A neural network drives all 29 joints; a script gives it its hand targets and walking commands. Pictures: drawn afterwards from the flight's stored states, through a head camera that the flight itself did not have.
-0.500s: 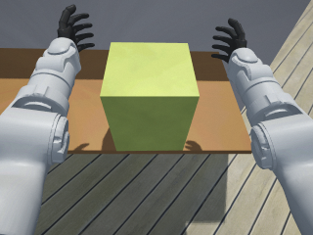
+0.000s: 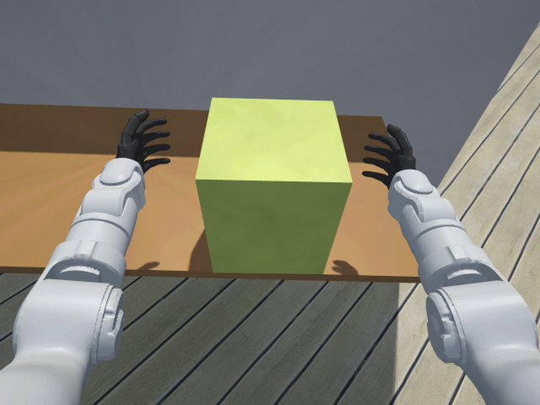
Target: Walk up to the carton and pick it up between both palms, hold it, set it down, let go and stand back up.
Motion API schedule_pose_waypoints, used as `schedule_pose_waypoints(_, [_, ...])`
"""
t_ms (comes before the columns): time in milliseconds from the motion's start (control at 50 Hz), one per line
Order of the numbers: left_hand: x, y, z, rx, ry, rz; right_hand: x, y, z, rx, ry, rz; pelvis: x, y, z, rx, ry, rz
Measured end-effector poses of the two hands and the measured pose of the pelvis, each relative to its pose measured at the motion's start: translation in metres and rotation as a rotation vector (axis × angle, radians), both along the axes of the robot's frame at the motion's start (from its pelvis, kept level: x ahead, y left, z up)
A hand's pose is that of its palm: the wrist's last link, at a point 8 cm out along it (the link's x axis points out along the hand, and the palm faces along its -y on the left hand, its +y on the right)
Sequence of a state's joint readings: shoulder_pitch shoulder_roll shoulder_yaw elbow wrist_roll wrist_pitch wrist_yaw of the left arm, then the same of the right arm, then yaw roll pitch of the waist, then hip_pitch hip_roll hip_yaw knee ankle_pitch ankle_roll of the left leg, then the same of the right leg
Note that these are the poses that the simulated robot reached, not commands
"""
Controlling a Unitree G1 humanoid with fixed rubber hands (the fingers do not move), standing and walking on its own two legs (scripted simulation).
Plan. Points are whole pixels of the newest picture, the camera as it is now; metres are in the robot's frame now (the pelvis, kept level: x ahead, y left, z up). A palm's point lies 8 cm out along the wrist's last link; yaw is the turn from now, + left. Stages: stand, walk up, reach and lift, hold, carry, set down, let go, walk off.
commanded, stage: set down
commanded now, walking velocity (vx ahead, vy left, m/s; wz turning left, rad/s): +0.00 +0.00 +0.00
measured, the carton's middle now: (270, 190) +0.48 +0.01 +0.04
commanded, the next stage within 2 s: none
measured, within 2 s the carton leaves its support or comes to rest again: neither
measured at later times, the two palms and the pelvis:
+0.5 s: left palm (139, 227) +0.38 +0.21 +0.07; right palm (403, 233) +0.37 -0.20 +0.07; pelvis +0.00 -0.01 +0.00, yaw +0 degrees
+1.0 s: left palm (128, 279) +0.31 +0.22 +0.04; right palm (405, 282) +0.31 -0.19 +0.03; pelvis +0.02 -0.01 +0.00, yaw -1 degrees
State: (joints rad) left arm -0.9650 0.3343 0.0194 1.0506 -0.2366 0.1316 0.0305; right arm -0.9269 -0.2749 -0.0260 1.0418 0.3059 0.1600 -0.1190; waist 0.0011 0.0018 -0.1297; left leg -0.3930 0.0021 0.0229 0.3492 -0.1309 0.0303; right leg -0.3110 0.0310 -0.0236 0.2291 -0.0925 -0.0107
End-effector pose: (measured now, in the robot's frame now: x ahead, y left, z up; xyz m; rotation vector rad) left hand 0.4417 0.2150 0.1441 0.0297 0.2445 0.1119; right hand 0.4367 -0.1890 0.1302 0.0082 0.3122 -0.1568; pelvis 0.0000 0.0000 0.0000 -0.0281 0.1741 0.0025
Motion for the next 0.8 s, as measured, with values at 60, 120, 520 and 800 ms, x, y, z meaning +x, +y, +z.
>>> schedule_pose_waypoints(60, [-0.009,-0.003,-0.017,-0.008,0.008,-0.002,-0.007,-0.002,-0.012,0.000,-0.005,0.005,0.000,0.000,0.000,0.000,-0.003,-0.004])
schedule_pose_waypoints(120, [-0.017,-0.007,-0.030,-0.017,0.008,-0.003,-0.014,-0.004,-0.021,-0.002,-0.012,0.012,-0.001,-0.002,0.000,0.001,-0.008,-0.006])
schedule_pose_waypoints(520, [-0.066,-0.005,-0.077,-0.031,-0.011,0.007,-0.067,-0.009,-0.067,-0.006,-0.031,0.000,0.003,-0.013,0.001,0.011,-0.074,-0.009])
schedule_pose_waypoints(800, [-0.103,0.001,-0.098,-0.024,0.012,-0.001,-0.102,-0.005,-0.087,0.007,-0.014,-0.008,0.009,-0.014,0.002,0.011,-0.125,-0.011])
